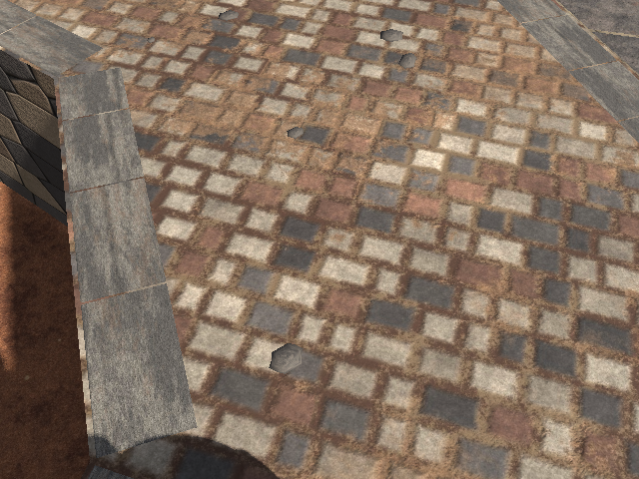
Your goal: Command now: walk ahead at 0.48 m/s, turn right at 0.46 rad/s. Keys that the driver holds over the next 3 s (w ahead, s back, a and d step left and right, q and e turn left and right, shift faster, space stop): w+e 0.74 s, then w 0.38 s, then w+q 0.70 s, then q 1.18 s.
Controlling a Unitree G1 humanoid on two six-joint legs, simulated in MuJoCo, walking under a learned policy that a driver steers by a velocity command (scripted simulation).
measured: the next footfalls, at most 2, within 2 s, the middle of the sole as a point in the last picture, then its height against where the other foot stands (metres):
right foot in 0.10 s outside the picture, level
left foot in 0.58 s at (291, 443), level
